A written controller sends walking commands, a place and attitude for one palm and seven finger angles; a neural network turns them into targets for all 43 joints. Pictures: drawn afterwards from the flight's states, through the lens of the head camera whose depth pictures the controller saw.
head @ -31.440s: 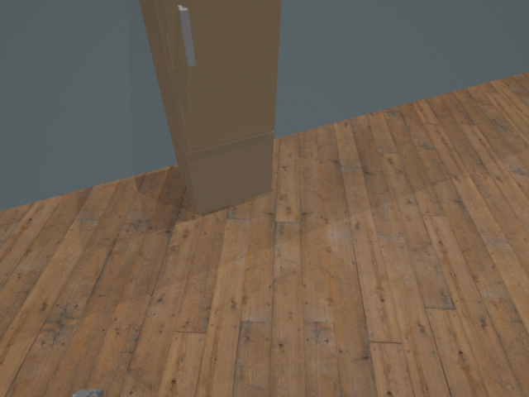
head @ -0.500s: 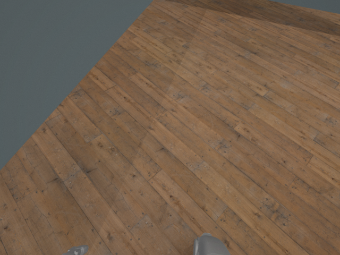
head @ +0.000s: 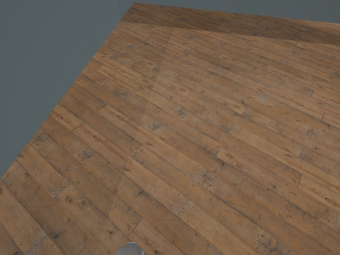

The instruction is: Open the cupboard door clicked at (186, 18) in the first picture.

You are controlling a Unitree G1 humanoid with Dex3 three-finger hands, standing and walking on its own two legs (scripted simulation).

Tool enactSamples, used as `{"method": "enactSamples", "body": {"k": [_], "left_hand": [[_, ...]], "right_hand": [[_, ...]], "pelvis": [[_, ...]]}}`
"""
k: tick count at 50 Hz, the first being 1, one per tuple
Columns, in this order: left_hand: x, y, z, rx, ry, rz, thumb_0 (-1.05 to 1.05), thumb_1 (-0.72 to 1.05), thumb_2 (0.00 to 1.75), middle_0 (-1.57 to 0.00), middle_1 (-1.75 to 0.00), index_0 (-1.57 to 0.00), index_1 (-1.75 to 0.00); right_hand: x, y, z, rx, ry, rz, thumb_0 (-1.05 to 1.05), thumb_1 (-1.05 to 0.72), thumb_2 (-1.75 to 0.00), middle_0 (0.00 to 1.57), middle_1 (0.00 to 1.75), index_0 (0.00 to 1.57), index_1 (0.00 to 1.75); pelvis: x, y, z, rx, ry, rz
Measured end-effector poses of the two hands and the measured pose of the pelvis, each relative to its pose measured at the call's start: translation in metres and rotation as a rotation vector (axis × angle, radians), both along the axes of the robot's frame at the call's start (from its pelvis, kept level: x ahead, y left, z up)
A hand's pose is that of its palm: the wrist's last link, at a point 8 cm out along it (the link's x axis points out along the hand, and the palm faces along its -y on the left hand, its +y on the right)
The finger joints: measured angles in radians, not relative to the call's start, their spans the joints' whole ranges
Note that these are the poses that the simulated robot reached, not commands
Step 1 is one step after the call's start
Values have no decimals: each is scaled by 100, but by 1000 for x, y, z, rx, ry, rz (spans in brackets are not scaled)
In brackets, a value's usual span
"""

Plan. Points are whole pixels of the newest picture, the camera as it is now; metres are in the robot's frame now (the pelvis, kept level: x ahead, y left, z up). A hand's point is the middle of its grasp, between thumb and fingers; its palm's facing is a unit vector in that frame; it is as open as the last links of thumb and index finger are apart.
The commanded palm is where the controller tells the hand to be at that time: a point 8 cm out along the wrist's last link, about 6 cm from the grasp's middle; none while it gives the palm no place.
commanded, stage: walk to a spot facing it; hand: left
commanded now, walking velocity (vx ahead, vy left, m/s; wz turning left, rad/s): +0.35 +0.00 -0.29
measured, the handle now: out of the picture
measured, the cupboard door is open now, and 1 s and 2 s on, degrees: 46 46 46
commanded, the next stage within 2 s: turn to face it in 0.20 s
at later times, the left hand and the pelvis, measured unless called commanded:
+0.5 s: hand (135, 186) +0.34 +0.14 -0.17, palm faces -0.13 -0.97 -0.22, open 7.3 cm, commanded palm none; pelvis +0.21 -0.03 -0.02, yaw -7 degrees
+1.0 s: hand (128, 175) +0.38 +0.16 -0.17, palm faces +0.18 -0.96 -0.24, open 7.3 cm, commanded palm none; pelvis +0.30 -0.05 +0.00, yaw +9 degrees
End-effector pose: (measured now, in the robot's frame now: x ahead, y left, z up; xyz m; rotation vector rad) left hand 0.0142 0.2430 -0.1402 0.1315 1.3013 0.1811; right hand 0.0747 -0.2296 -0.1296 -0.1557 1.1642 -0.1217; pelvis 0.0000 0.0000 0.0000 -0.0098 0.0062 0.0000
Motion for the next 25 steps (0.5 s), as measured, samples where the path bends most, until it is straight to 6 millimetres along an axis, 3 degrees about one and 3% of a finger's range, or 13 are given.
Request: {"method": "enactSamples", "body": {"k": [4,7,11,15,21,25], "left_hand": [[6,13,-18,-19,101,22,0,93,90,-21,-30,-21,-30],[29,18,-21,-20,153,-14,0,93,90,-20,-30,-20,-30],[92,15,-11,-27,108,-57,1,92,90,-20,-30,-20,-30],[170,-1,1,-33,21,-127,1,92,90,-20,-30,-20,-30],[286,-37,-2,10,-122,-250,1,92,90,-20,-30,-20,-30],[326,-58,-1,17,-179,-230,0,92,90,-20,-30,-20,-30]], "right_hand": [[73,14,-4,-23,-111,26,1,-91,-90,20,30,20,30],[94,20,-2,-30,-141,-1,1,-91,-90,20,30,20,30],[88,20,-2,-21,-65,-67,0,-91,-90,20,30,20,30],[72,0,-4,-36,42,-154,-1,-94,-90,21,30,20,30],[47,-29,-27,-7,226,-251,0,-93,-90,20,30,20,30],[53,-39,-34,10,349,-248,1,-92,-90,20,30,20,30]], "pelvis": [[46,18,-15,-12,-8,-38],[70,21,-16,13,-17,-74],[101,19,-6,24,-13,-109],[133,13,0,20,-8,-154],[185,-22,-16,47,-14,-164],[212,-34,-19,19,-16,-115]]}}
